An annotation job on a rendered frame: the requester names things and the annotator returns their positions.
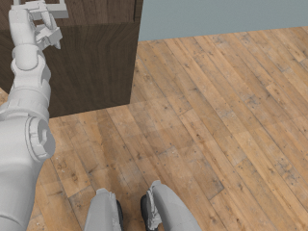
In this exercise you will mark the handle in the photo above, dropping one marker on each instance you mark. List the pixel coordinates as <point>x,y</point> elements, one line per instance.
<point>57,10</point>

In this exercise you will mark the left robot thigh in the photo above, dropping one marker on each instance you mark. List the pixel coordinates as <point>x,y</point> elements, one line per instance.
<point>102,210</point>

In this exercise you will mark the drawer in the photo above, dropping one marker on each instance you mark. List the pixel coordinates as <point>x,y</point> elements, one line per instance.
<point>80,12</point>

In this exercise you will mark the cabinet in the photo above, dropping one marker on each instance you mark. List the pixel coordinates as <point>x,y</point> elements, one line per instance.
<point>93,70</point>

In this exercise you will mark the left robot hand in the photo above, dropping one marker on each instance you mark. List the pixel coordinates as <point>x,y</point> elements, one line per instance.
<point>24,31</point>

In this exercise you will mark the right robot foot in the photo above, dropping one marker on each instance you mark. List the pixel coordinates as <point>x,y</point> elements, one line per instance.
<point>144,213</point>

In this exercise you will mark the left robot upper arm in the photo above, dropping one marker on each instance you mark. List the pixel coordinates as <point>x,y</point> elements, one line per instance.
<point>25,144</point>

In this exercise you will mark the left robot forearm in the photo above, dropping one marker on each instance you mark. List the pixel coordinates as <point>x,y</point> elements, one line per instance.
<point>30,92</point>

